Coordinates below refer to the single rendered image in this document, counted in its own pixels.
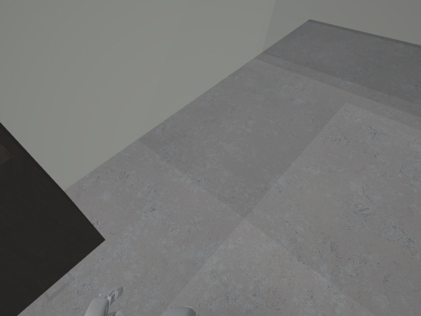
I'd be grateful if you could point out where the cabinet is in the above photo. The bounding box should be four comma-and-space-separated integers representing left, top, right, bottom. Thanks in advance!
0, 123, 105, 316

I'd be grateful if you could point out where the drawer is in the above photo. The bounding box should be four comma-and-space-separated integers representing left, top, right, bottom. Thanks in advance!
0, 140, 14, 164

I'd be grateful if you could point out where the robot left hand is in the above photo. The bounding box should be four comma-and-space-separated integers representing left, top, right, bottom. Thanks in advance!
84, 286, 124, 316

